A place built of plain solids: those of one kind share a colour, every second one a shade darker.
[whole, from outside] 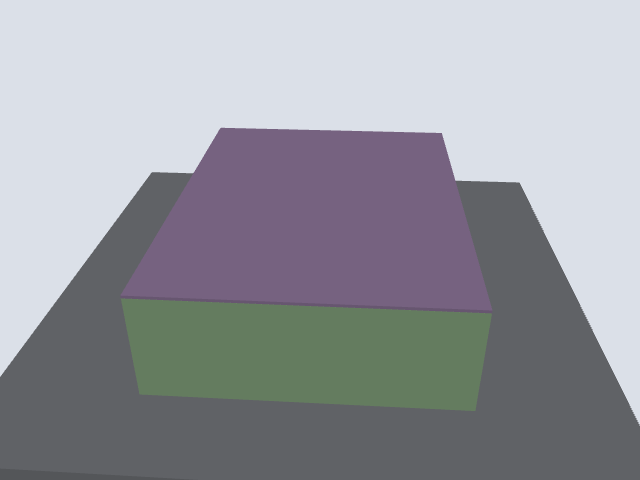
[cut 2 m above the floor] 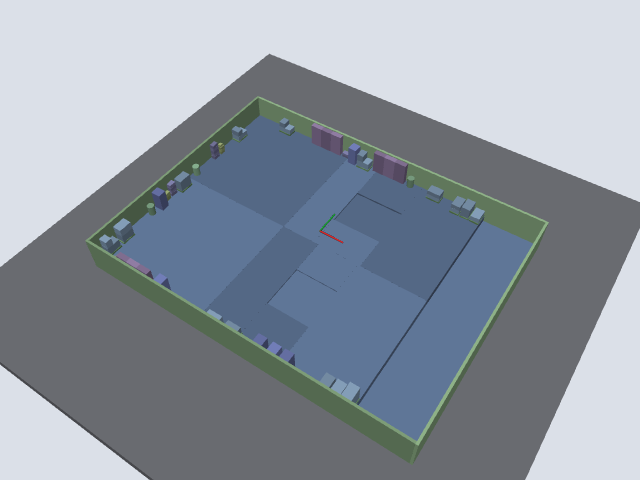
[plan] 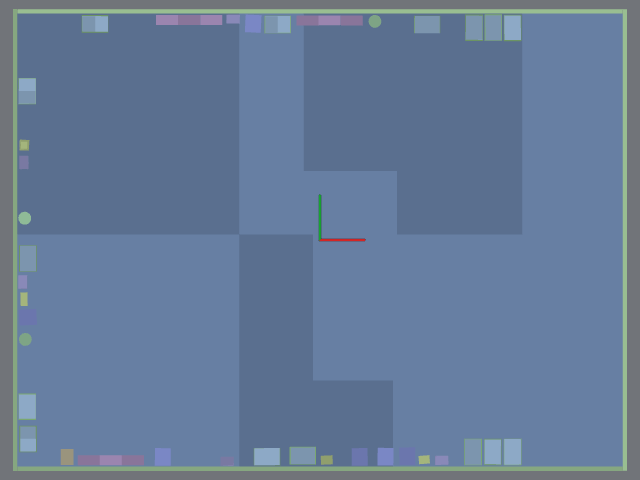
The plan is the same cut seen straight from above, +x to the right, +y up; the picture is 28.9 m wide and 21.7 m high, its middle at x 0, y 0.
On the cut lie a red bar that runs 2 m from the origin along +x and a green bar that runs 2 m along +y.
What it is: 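A closed goods hall without a stair; its walked floor is a bank 1.06 m over the ground, with five rectangular fields in it; some sunk deep, some a low step down, some level and merely marked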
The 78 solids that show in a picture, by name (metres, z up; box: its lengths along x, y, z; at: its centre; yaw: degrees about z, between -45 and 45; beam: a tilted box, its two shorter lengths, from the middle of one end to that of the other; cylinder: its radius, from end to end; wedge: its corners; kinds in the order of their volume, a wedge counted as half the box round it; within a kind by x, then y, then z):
{
 "floor_1": {"box": [10.05, 10.51, 1.11], "at": [-8.68, -5.01, 0.5]},
 "floor_2": {"box": [10.05, 10.01, 1.11], "at": [-8.68, 5.25, 0.5]},
 "floor_3": {"box": [2.96, 0.04, 0.19], "at": [-2.2, 0.25, 0.95]},
 "floor_4": {"box": [2.92, 10.01, 1.11], "at": [-2.2, 5.25, 0.5]},
 "floor_5": {"box": [3.34, 10.51, 1.11], "at": [-1.99, -5.01, 0.5]},
 "floor_6": {"box": [4.21, 2.87, 1.11], "at": [1.37, 1.68, 0.5]},
 "floor_7": {"box": [4.25, 3.61, 0.97], "at": [1.37, 4.91, 0.43]},
 "floor_8": {"box": [4.21, 3.57, 1.11], "at": [1.37, 8.47, 0.5]},
 "floor_9": {"box": [3.62, 3.9, 1.11], "at": [1.49, -8.31, 0.5]},
 "floor_10": {"box": [3.66, 3.72, 1.01], "at": [1.49, -4.51, 0.46]},
 "floor_11": {"box": [3.62, 2.92, 1.11], "at": [1.49, -1.21, 0.5]},
 "floor_12": {"box": [3.66, 0.04, 0.19], "at": [1.49, 0.25, 0.95]},
 "floor_13": {"box": [5.84, 10.51, 1.11], "at": [6.22, -5.01, 0.5]},
 "floor_14": {"box": [5.66, 10.01, 1.11], "at": [6.31, 5.25, 0.5]},
 "floor_15": {"box": [4.58, 20.52, 0.48], "at": [11.41, 0.0, 0.19]},
 "wall_1": {"box": [0.2, 20.88, 7.42], "at": [-13.78, 0.0, 3.66]},
 "wall_2": {"box": [27.36, 0.2, 7.42], "at": [0.0, -10.34, 3.66]},
 "wall_3": {"box": [27.36, 0.2, 7.42], "at": [0.0, 10.34, 3.66]},
 "wall_4": {"box": [0.2, 20.88, 7.42], "at": [13.78, 0.0, 3.66]},
 "roof_1": {"box": [27.76, 20.88, 0.2], "at": [0.0, 0.0, 7.47]},
 "load_1": {"box": [0.76, 1.1, 0.68], "at": [-13.24, -7.53, 1.54], "yaw": -0.2},
 "load_2": {"box": [0.77, 0.57, 0.5], "at": [-13.24, 6.45, 1.95], "yaw": -0.1},
 "load_3": {"box": [0.76, 1.1, 0.68], "at": [-13.23, -7.53, 2.22], "yaw": -0.2},
 "load_4": {"box": [0.77, 1.14, 0.5], "at": [-13.23, 6.73, 1.45], "yaw": -0.4},
 "load_5": {"box": [0.71, 0.57, 0.7], "at": [-13.2, -9.27, 2.25], "yaw": -0.3},
 "load_6": {"box": [0.71, 1.14, 0.7], "at": [-13.2, -9.0, 1.55], "yaw": -0.1},
 "load_7": {"box": [0.72, 1.15, 1.06], "at": [-13.2, -0.84, 1.73], "yaw": -0.1},
 "load_8": {"box": [0.58, 0.7, 0.48], "at": [-10.45, 9.77, 1.93]},
 "load_9": {"box": [1.17, 0.7, 0.48], "at": [-10.17, 9.77, 1.44], "yaw": -0.1},
 "load_10": {"box": [1.16, 0.77, 0.69], "at": [-2.39, -9.79, 1.54], "yaw": 0.1},
 "load_11": {"box": [0.57, 0.76, 0.63], "at": [-2.19, 9.74, 2.15], "yaw": 0.1},
 "load_12": {"box": [1.14, 0.76, 0.63], "at": [-1.91, 9.74, 1.52], "yaw": -0.1},
 "load_13": {"box": [1.1, 0.75, 0.67], "at": [-0.78, -9.75, 1.54], "yaw": 0.1},
 "load_14": {"box": [1.12, 0.78, 0.38], "at": [4.85, 9.74, 1.39], "yaw": -0.3},
 "load_15": {"box": [1.12, 0.78, 0.38], "at": [4.85, 9.74, 1.76], "yaw": 0.1},
 "load_16": {"box": [0.73, 1.16, 0.85], "at": [6.92, -9.59, 1.62], "yaw": 0.2},
 "load_17": {"box": [0.75, 1.1, 0.39], "at": [6.97, 9.6, 1.79], "yaw": -0.2},
 "load_18": {"box": [0.74, 1.12, 0.48], "at": [7.81, -9.58, 1.91], "yaw": -0.2},
 "load_19": {"box": [0.72, 1.14, 0.95], "at": [7.83, 9.6, 1.67], "yaw": 0.1},
 "load_20": {"box": [0.75, 1.16, 1.45], "at": [8.71, -9.58, 1.92], "yaw": 0.3},
 "load_21": {"box": [0.75, 1.11, 0.45], "at": [8.71, 9.59, 1.43], "yaw": 0.3},
 "shelving_1": {"box": [1.0, 0.45, 2.1], "at": [-10.46, -9.96, 2.11]},
 "shelving_2": {"box": [1.0, 0.45, 2.1], "at": [-9.46, -9.96, 2.11]},
 "shelving_3": {"box": [1.0, 0.45, 2.1], "at": [-8.46, -9.96, 2.11]},
 "shelving_4": {"box": [1.0, 0.45, 2.1], "at": [-6.92, 9.94, 2.11]},
 "shelving_5": {"box": [1.0, 0.45, 2.1], "at": [-5.92, 9.94, 2.11]},
 "shelving_6": {"box": [1.0, 0.45, 2.1], "at": [-4.92, 9.94, 2.11]},
 "shelving_7": {"box": [1.0, 0.45, 2.1], "at": [-0.57, 9.93, 2.11]},
 "shelving_8": {"box": [1.0, 0.45, 2.1], "at": [0.43, 9.93, 2.11]},
 "shelving_9": {"box": [1.0, 0.45, 2.1], "at": [1.43, 9.93, 2.11]},
 "cage_trolley_1": {"box": [0.8, 0.72, 1.66], "at": [-13.21, -3.49, 1.89], "yaw": 3.1},
 "cage_trolley_2": {"box": [0.72, 0.8, 1.66], "at": [-7.1, -9.81, 1.89], "yaw": -0.6},
 "cage_trolley_3": {"box": [0.72, 0.8, 1.66], "at": [-3.02, 9.78, 1.89], "yaw": -2.6},
 "cage_trolley_4": {"box": [0.72, 0.8, 1.66], "at": [1.79, -9.81, 1.89], "yaw": 0.6},
 "cage_trolley_5": {"box": [0.72, 0.8, 1.66], "at": [2.96, -9.8, 1.89], "yaw": -0.6},
 "cage_trolley_6": {"box": [0.72, 0.8, 1.66], "at": [3.95, -9.77, 1.89], "yaw": 0.5},
 "pallet_1": {"box": [0.8, 1.2, 0.14], "at": [-13.23, -7.54, 1.13]},
 "pallet_2": {"box": [0.8, 1.2, 0.14], "at": [-13.21, -0.83, 1.13]},
 "pallet_3": {"box": [0.8, 1.2, 0.14], "at": [-13.2, -8.99, 1.13]},
 "pallet_4": {"box": [1.2, 0.8, 0.14], "at": [-10.17, 9.77, 1.13]},
 "pallet_5": {"box": [0.8, 1.2, 0.14], "at": [6.92, -9.59, 1.13]},
 "pallet_6": {"box": [0.8, 1.2, 0.14], "at": [6.97, 9.6, 1.13]},
 "pallet_7": {"box": [0.8, 1.2, 0.14], "at": [7.81, -9.58, 1.13]},
 "pallet_8": {"box": [0.8, 1.2, 0.14], "at": [7.83, 9.6, 1.13]},
 "drum_1": {"cylinder": 0.29, "from": [-13.35, 0.99, 1.06], "to": [-13.35, 0.99, 1.94]},
 "drum_2": {"cylinder": 0.29, "from": [-13.32, -4.49, 1.06], "to": [-13.32, -4.49, 1.94]},
 "drum_3": {"cylinder": 0.29, "from": [2.49, 9.88, 1.06], "to": [2.49, 9.88, 1.94]},
 "bin_1": {"box": [0.58, 0.72, 1.06], "at": [-11.43, -9.81, 1.59]},
 "crate_1": {"box": [0.4, 0.6, 0.3], "at": [-13.44, -1.9, 2.11], "yaw": 0.7},
 "crate_2": {"box": [0.4, 0.6, 0.3], "at": [-13.4, 3.51, 2.41], "yaw": 0.2},
 "crate_3": {"box": [0.6, 0.4, 0.2], "at": [-4.2, -10.0, 1.76], "yaw": 0.4},
 "crate_4": {"box": [0.6, 0.4, 0.2], "at": [-3.92, 9.98, 1.36], "yaw": -0.6},
 "crate_5": {"box": [0.6, 0.4, 0.2], "at": [5.5, -9.97, 1.56], "yaw": 0.5},
 "carton_1": {"box": [0.31, 0.62, 0.37], "at": [-13.38, -2.68, 1.61], "yaw": 0.5},
 "carton_2": {"box": [0.29, 0.32, 0.18], "at": [-13.38, 4.28, 1.89], "yaw": -2.3},
 "carton_3": {"box": [0.41, 0.46, 0.25], "at": [-13.35, 4.3, 1.68], "yaw": -3.8},
 "carton_4": {"box": [0.54, 0.41, 0.31], "at": [0.31, -9.95, 1.21], "yaw": 2.3},
 "carton_5": {"box": [0.49, 0.37, 0.37], "at": [4.71, -9.93, 1.24], "yaw": 4.0}
}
